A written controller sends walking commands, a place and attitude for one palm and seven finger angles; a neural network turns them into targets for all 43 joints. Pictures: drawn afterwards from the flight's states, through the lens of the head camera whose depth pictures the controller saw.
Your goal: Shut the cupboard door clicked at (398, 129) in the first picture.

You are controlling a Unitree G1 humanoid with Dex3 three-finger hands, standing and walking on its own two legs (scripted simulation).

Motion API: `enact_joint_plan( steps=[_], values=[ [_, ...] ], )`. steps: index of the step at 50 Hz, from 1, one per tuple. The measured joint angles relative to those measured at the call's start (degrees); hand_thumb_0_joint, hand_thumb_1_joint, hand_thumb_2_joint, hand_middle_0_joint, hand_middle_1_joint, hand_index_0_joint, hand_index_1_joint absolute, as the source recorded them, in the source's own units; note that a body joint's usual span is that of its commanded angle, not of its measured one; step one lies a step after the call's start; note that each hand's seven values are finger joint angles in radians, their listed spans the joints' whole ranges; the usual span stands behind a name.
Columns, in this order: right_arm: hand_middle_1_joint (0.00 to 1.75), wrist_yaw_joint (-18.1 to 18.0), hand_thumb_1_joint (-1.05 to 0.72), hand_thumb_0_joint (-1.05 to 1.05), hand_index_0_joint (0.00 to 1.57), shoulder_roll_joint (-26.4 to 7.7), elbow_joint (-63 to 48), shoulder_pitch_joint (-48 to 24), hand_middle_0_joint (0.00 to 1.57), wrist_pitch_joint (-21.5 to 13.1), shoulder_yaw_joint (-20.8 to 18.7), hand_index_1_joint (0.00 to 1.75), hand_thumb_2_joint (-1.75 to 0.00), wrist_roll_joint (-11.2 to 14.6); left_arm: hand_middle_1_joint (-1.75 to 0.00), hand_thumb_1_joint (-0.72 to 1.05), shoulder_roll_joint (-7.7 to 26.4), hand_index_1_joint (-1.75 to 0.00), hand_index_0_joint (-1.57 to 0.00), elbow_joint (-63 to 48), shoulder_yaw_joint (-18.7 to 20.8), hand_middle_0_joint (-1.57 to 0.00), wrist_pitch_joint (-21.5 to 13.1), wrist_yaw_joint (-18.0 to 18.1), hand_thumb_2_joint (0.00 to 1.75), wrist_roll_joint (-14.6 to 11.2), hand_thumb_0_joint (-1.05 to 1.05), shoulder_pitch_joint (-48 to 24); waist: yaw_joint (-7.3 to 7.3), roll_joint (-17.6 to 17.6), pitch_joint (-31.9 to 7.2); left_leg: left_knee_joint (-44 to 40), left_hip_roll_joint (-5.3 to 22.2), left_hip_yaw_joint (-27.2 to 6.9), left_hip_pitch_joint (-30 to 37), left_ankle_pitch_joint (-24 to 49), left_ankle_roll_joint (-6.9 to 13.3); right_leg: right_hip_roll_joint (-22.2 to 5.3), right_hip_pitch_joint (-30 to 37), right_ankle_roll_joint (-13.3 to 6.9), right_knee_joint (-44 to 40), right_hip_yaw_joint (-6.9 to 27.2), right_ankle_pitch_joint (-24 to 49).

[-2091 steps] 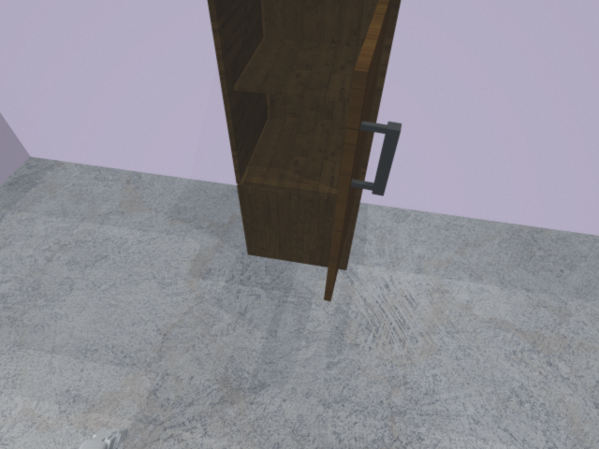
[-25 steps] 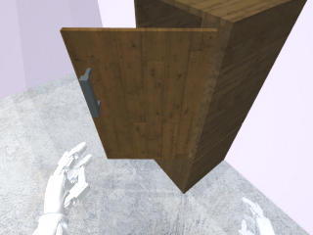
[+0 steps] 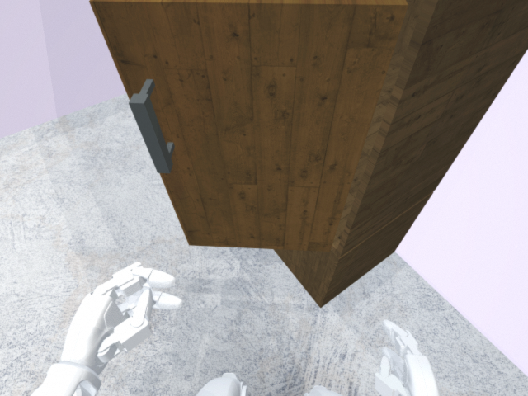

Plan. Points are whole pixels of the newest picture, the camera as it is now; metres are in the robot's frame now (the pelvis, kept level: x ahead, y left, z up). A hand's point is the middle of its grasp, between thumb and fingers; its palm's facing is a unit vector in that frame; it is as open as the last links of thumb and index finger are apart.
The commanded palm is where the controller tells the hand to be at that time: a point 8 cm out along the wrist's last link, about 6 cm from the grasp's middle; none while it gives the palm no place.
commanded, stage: raise the hand and make a fist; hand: left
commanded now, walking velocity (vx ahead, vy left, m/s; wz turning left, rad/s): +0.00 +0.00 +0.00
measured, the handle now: (157, 128) +0.47 +0.20 +0.15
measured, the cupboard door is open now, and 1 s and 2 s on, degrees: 52 52 52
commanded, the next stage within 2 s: bring the fist close to the handle in 1.14 s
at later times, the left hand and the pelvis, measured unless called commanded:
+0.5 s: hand (84, 290) +0.22 +0.22 +0.13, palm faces +0.06 -1.00 -0.06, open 3.1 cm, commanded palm +0.19 +0.27 +0.12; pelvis +0.00 +0.03 +0.02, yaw +1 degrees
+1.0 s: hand (98, 277) +0.23 +0.21 +0.13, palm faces -0.02 -1.00 -0.03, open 3.1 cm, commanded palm +0.21 +0.27 +0.15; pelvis +0.01 +0.03 +0.04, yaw +0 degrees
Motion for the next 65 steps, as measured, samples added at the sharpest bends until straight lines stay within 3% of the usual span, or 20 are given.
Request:
enact_joint_plan(
  steps=[2,5,8,10,13,16,23,32,38,41,46,49,54,58,65],
  values=[
    [0.30,-0.19,-0.90,0.01,0.20,-0.29,0.01,1.95,0.21,0.03,-0.66,0.30,-0.90,-0.21,-0.93,0.90,-0.20,-0.93,-0.78,-1.80,1.57,-0.78,-0.23,3.35,0.90,-0.43,0.01,2.47,-0.23,-0.20,0.06,-1.92,-0.02,0.48,2.09,0.42,0.17,0.10,1.88,0.10,-1.83,0.58,0.63],
    [0.30,-0.04,-0.90,0.01,0.20,-1.69,0.55,3.99,0.21,-0.88,-1.65,0.30,-0.90,-0.55,-0.99,0.90,-0.55,-0.99,-0.83,-4.38,3.60,-0.83,-4.88,6.97,0.90,-0.78,0.02,4.97,-0.05,-0.43,-0.09,-3.12,-0.27,0.51,3.32,0.73,0.49,-0.04,3.22,0.31,-3.18,0.66,1.03],
    [0.30,0.25,-0.91,0.01,0.20,-3.86,1.44,4.24,0.21,-2.11,-2.19,0.30,-0.90,-0.68,-1.05,0.90,-0.77,-1.05,-0.88,-5.17,3.44,-0.89,-9.29,6.86,0.90,-0.72,0.01,4.75,0.11,-0.16,-0.02,-2.45,-0.61,-0.02,2.70,0.67,0.90,-0.37,3.10,0.64,-3.01,0.10,0.97],
    [0.30,0.25,-0.91,0.01,0.20,-5.05,1.85,3.59,0.20,-2.76,-2.42,0.30,-0.90,-0.44,-1.09,0.91,-0.97,-1.09,-0.92,-4.63,1.91,-0.92,-9.99,5.46,0.90,-0.43,0.01,3.85,0.05,0.17,0.23,-1.95,-0.76,-0.27,2.36,0.62,1.18,-0.52,3.04,0.89,-2.86,-0.18,0.99],
    [0.30,-0.09,-0.91,0.02,0.20,-5.68,1.67,2.33,0.20,-3.26,-2.61,0.30,-0.90,0.03,-1.15,0.91,-0.66,-1.15,-0.98,-3.61,-0.98,-0.98,-7.55,3.71,0.90,0.62,0.01,2.74,-0.18,0.24,0.54,-2.36,-0.88,-0.10,2.96,0.88,1.59,-0.62,3.68,1.21,-3.43,-0.01,1.42],
    [0.30,-0.57,-0.91,0.02,0.20,-4.98,0.82,1.43,0.20,-3.44,-2.40,0.30,-0.90,0.13,-1.21,0.90,0.68,-1.21,-1.03,-3.99,-2.05,-1.04,-4.51,4.37,0.90,1.70,0.01,2.26,-0.35,-0.24,0.53,-3.92,-0.92,0.38,4.93,1.38,1.76,-0.60,5.40,1.44,-4.83,0.54,2.07],
    [0.30,-0.08,-0.91,0.01,0.20,-3.46,-0.43,0.62,0.20,-3.95,-0.35,0.30,-0.90,0.23,-1.35,0.90,1.28,-1.35,-1.16,-6.22,2.01,-1.17,-3.05,9.14,0.90,0.72,0.02,-0.77,0.17,0.07,0.28,-7.52,-1.23,0.12,9.97,2.51,1.94,-0.61,10.78,1.82,-9.02,0.48,3.51],
    [0.30,-0.21,-0.90,0.01,0.20,-3.36,0.78,0.41,0.21,-4.42,1.83,0.30,-0.90,0.42,-1.47,0.90,1.79,-1.47,-1.27,-2.90,-0.14,-1.27,5.37,5.34,0.90,1.64,0.01,-4.71,0.63,0.55,1.58,-12.37,-1.83,0.05,15.01,4.47,2.34,-0.89,15.93,2.33,-14.02,0.59,5.54],
    [0.30,-0.21,-0.90,0.01,0.20,-3.47,2.85,1.01,0.21,-5.29,1.68,0.30,-0.90,0.28,-1.49,0.90,2.87,-1.49,-1.29,-3.81,3.50,-1.30,4.49,7.14,0.90,0.74,0.02,-7.85,0.96,-0.05,2.57,-15.12,-1.95,0.11,17.92,5.49,2.16,-0.85,18.72,2.27,-16.64,0.78,6.54],
    [0.30,0.02,-0.90,0.01,0.20,-4.08,3.90,1.14,0.21,-5.49,1.47,0.30,-0.90,0.51,-1.50,0.90,2.44,-1.50,-1.30,-3.01,4.70,-1.30,4.62,6.26,0.90,0.07,0.01,-10.00,0.98,0.39,2.57,-16.19,-2.08,-0.01,18.87,5.93,2.18,-0.90,19.75,2.34,-17.81,0.70,6.99],
    [0.30,-0.09,-0.90,0.01,0.20,-4.71,3.83,1.16,0.21,-5.12,0.95,0.30,-0.90,0.87,-1.50,0.90,1.39,-1.50,-1.30,-1.01,3.10,-1.30,8.99,3.60,0.90,0.15,0.01,-9.00,0.44,0.78,2.50,-17.88,-2.19,0.41,19.89,6.62,2.28,-0.95,20.43,2.47,-19.10,1.19,7.64],
    [0.30,-0.25,-0.91,0.01,0.20,-4.62,3.37,1.12,0.21,-5.03,0.59,0.30,-0.90,0.52,-1.50,0.90,1.25,-1.50,-1.30,-1.16,2.00,-1.30,10.00,4.18,0.90,0.88,0.01,-7.13,0.23,0.25,2.90,-18.53,-2.19,0.74,20.34,6.88,2.21,-0.96,20.55,2.40,-19.24,1.54,7.75],
    [0.30,0.07,-0.91,0.01,0.20,-4.19,4.04,0.95,0.20,-5.64,0.36,0.30,-0.90,-0.06,-1.50,0.90,1.55,-1.50,-1.30,-3.12,3.30,-1.30,5.28,7.45,0.90,1.31,0.02,-6.94,0.70,-1.00,3.37,-18.29,-2.05,0.50,20.33,6.89,1.81,-0.83,20.52,2.00,-18.81,1.30,7.53],
    [0.30,0.60,-0.91,0.01,0.20,-4.44,4.84,0.43,0.20,-5.81,0.46,0.30,-0.90,0.10,-1.50,0.90,1.22,-1.50,-1.30,-2.77,4.18,-1.30,2.96,7.18,0.90,1.18,0.01,-8.67,0.79,-0.41,3.19,-17.61,-1.95,-0.09,19.99,6.72,1.65,-0.71,20.59,1.84,-18.67,0.70,7.43],
    [0.30,-0.09,-0.91,0.01,0.20,-4.46,4.01,-0.01,0.20,-5.31,0.62,0.30,-0.90,0.40,-1.50,0.90,1.19,-1.50,-1.30,-0.69,1.51,-1.30,7.48,4.77,0.90,1.41,0.01,-7.25,0.17,1.06,3.00,-18.43,-1.97,0.18,20.64,7.12,1.63,-0.71,20.94,1.83,-19.09,0.99,7.72]
  ],
)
